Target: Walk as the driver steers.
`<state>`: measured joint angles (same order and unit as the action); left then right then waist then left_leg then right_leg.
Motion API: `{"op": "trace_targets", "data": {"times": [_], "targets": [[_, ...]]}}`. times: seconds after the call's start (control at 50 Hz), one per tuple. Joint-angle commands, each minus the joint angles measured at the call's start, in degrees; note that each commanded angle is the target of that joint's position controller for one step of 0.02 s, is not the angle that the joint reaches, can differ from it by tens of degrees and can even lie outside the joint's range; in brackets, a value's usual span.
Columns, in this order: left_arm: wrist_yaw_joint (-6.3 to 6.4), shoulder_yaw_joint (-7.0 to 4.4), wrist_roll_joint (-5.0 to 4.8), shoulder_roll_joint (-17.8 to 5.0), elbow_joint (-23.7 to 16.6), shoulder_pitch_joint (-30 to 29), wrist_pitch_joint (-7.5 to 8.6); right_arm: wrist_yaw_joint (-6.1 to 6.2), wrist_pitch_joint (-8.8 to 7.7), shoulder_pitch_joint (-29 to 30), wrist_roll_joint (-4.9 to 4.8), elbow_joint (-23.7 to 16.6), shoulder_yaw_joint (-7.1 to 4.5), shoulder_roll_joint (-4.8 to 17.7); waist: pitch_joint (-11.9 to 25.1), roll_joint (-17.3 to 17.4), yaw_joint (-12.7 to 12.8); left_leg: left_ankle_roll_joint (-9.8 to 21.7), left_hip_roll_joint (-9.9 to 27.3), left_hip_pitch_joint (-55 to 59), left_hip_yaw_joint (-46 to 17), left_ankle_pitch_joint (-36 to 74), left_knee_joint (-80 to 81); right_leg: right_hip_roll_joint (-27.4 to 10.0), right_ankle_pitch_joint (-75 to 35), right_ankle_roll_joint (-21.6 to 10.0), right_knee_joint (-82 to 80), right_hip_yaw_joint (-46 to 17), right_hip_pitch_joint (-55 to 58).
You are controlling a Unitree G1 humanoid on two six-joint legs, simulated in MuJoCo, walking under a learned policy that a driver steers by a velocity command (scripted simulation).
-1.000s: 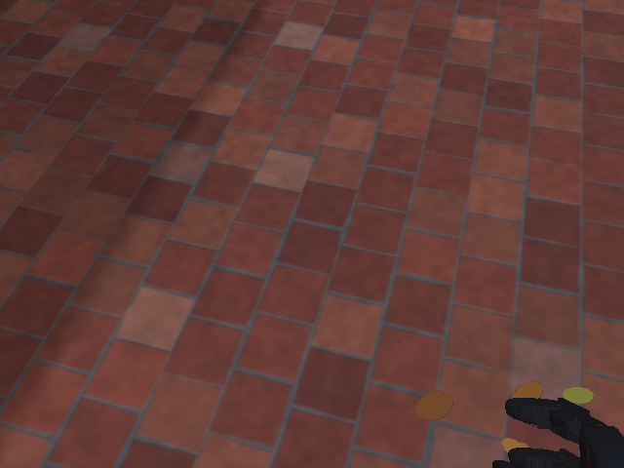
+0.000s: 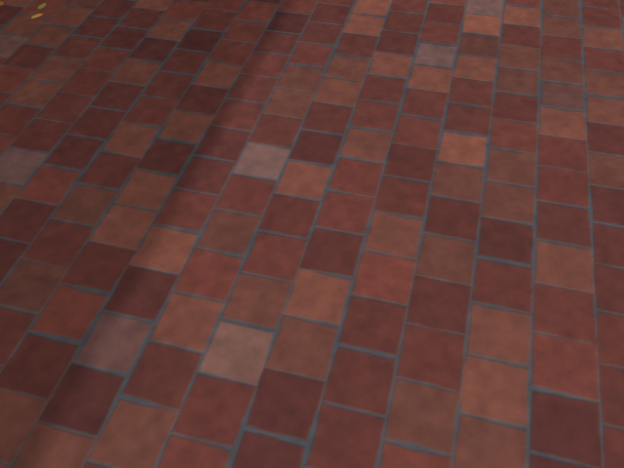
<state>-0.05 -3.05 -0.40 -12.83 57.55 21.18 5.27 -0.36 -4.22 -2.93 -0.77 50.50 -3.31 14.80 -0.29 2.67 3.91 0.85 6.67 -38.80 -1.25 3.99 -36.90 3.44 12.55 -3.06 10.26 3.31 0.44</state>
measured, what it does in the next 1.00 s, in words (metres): walks ahead, turning right: left foot, then right foot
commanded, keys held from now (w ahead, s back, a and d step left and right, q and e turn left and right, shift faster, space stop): w+e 0.50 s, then e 0.20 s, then no key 0.30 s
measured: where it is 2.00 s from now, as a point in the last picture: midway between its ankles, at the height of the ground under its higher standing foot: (366, 464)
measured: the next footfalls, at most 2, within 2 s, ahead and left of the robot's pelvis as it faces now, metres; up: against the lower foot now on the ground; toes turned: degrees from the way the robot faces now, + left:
left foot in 0.16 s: +0.29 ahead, +0.15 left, +0.00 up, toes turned -1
right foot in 0.68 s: +0.50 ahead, -0.15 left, +0.00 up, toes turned -23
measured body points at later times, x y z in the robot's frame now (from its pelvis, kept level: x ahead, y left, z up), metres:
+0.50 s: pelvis +0.28 +0.04 +0.00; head +0.29 +0.04 +0.45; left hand +0.48 +0.28 -0.11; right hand +0.24 -0.23 -0.14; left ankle +0.25 +0.15 -0.75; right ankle +0.39 -0.16 -0.68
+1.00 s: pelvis +0.43 -0.05 -0.01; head +0.47 -0.08 +0.44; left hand +0.67 +0.14 -0.11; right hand +0.45 -0.36 -0.13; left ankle +0.55 +0.10 -0.70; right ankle +0.46 -0.14 -0.75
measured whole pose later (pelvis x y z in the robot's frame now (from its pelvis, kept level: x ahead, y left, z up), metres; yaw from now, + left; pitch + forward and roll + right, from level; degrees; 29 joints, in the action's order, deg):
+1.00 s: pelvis +0.43 -0.05 -0.01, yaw -25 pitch +2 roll +0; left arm 0.3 -3.5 1.1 -14.3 44.4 8.5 1.2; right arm 2.8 -0.2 -5.1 0.0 49.6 -3.9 16.6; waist -2.8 1.9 0.7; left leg -3.6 5.1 -31.7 -3.5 -18.0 -51.2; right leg 5.2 6.3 -5.3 23.8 -0.4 -19.7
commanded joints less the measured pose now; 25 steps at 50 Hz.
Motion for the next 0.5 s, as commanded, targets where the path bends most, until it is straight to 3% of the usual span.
{"op": "trace_targets", "data": {"times": [0.02, 0.06, 0.1, 0.12, 0.14, 0.16, 0.18, 0.2, 0.22, 0.24, 0.26, 0.3, 0.32, 0.36, 0.42, 0.5], "targets": [[0.47, -1.84, -0.54, -9.19, -0.78, 3.41, -0.08, -0.84, -1.08, 8.67, -0.26, -5.33, -0.02, 2.48, -5.21, -5.81, 0.63, 0.40, -1.78, -0.19, 0.98, 1.24, 5.13, -15.91, -15.86, -7.87, -2.57, -7.51, -0.88], [0.83, -2.22, -0.81, -9.83, -0.37, 3.77, -0.75, -1.52, -1.70, 9.97, -0.36, -6.45, -0.15, 3.33, -5.49, -6.14, -0.16, 1.22, -2.20, -0.25, -0.07, -1.78, 7.69, -17.75, -18.10, -7.52, 0.27, -9.19, 2.72], [1.09, -2.75, -0.89, -10.94, -0.75, 2.41, -1.26, -1.78, -2.25, 7.31, -0.38, -6.09, -0.78, 5.16, -3.61, -7.17, -2.40, 2.00, -3.52, 5.60, 0.27, -5.33, 9.23, -18.53, -23.18, -6.61, 3.82, -10.59, 3.80], [1.09, -2.92, -0.87, -11.47, -1.20, 1.01, -1.48, -1.64, -2.48, 3.27, -0.34, -5.16, -1.50, 6.59, -1.10, -7.98, -4.90, 2.73, -5.17, 12.50, 1.62, -6.95, 9.78, -17.70, -30.96, -5.91, 8.17, -10.35, 3.05], [1.00, -2.52, -0.60, -10.42, -1.69, 0.07, -1.68, -1.19, -2.56, -5.51, -0.26, -2.55, -2.86, 8.95, 4.37, -7.44, -9.09, 4.17, -6.08, 25.12, 2.58, -6.48, 10.04, -14.58, -35.41, -4.43, 17.46, -8.64, -0.12], [0.92, -1.56, 0.18, -8.07, -3.26, -0.38, -1.70, -0.55, -2.61, -16.42, 0.79, -0.44, -4.00, 12.67, 13.23, -3.68, -12.95, 7.37, 2.16, 43.64, -5.49, -6.25, 6.92, -10.69, -23.82, -2.40, 33.66, -6.34, -11.45], [0.59, 0.52, -0.29, -0.03, -3.62, 7.74, -0.75, -0.58, -2.09, -21.13, 1.20, 0.98, -4.95, 16.79, 22.30, 11.41, -9.65, 15.61, 17.02, 64.58, -30.87, -16.89, 11.77, -1.03, 9.48, 1.72, 55.08, -3.59, -34.45], [0.47, -0.50, -1.45, -4.82, -2.96, 5.90, 0.15, -0.58, -1.95, -20.82, 0.91, 0.55, -3.38, 11.33, 23.28, 10.64, -10.95, 15.01, 17.34, 62.64, -38.87, -23.47, 18.08, -2.33, 20.96, 1.27, 63.33, -11.28, -39.61], [0.55, -1.78, -2.69, -8.91, -4.75, 0.67, 0.45, -0.33, -2.05, -15.97, 0.62, -0.04, -2.42, 8.31, 13.88, 7.77, -10.29, 12.11, 15.73, 54.98, -30.01, -24.51, 19.41, -5.22, 17.25, 0.57, 65.72, -10.87, -43.77], [0.94, -1.89, -2.64, -8.88, -5.55, -2.41, 0.34, -0.23, -2.17, -11.50, 0.69, -0.81, -1.85, 6.60, 8.46, 3.85, -8.69, 10.57, 13.99, 46.12, -22.88, -21.48, 21.15, -8.22, 12.06, 0.25, 64.33, -9.26, -42.66], [1.23, -2.27, -1.84, -8.28, -5.80, -3.92, -0.03, -0.38, -2.36, -8.25, 1.06, -0.78, -1.44, 4.87, 4.53, 2.01, -7.06, 9.66, 11.97, 38.32, -17.36, -17.86, 23.51, -10.01, 8.41, 0.14, 61.46, -8.95, -40.19], [1.12, -2.56, -1.72, -5.54, -5.55, -1.57, -1.70, -0.49, -2.73, -5.60, 1.74, -0.25, -1.16, 3.34, 2.17, 4.03, -3.86, 8.75, 9.43, 30.49, -9.58, -14.24, 27.04, -12.18, 4.91, -0.15, 58.31, -9.37, -34.34], [1.05, -2.51, -1.84, -4.35, -5.86, -1.51, -2.46, -0.38, -2.86, -5.44, 1.60, 0.08, -1.32, 3.59, 1.18, 3.67, -3.27, 9.09, 9.30, 28.76, -6.85, -12.69, 28.34, -12.59, 4.29, -0.06, 57.35, -9.06, -34.14], [1.13, -2.72, -1.51, -4.23, -7.43, -3.77, -3.48, 0.13, -3.13, -6.04, 1.62, 0.77, -1.87, 5.21, -0.68, 2.05, -2.84, 9.73, 9.48, 27.82, -2.92, -9.61, 30.12, -13.00, 0.52, 0.45, 54.75, -9.26, -36.87], [0.57, -2.88, -0.95, -4.53, -9.23, -7.60, -3.56, 1.04, -2.87, -7.76, 1.85, 1.55, -2.39, 6.70, -1.95, 0.51, -3.38, 9.51, 9.01, 30.06, 2.46, -5.96, 30.90, -12.65, -7.97, 1.37, 47.08, -9.54, -40.59], [-1.04, -2.02, -0.69, -3.52, -11.90, -15.40, -2.97, 1.78, -2.15, -9.95, 1.38, 1.80, -2.75, 8.32, -3.84, -0.81, -5.88, 8.29, 8.18, 32.76, 9.00, -3.47, 31.11, -11.53, -15.45, 1.38, 35.14, -4.93, -39.47]]}}
Keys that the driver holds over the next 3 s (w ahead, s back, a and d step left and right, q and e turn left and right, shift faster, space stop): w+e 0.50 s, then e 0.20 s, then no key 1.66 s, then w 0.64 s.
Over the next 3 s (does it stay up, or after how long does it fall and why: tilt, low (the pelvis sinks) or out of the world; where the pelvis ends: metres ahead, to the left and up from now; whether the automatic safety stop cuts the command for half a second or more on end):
stays up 0.68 -0.12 -0.01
